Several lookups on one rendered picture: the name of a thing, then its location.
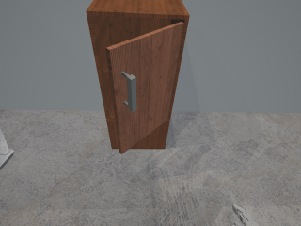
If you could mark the handle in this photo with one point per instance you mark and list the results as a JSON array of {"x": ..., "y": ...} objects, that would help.
[{"x": 131, "y": 91}]

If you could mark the left robot hand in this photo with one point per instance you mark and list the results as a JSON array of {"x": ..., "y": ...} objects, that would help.
[{"x": 5, "y": 152}]

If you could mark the cupboard door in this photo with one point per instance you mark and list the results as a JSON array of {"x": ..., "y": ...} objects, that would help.
[{"x": 152, "y": 58}]

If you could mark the right robot hand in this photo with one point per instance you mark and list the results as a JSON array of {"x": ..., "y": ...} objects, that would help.
[{"x": 244, "y": 216}]

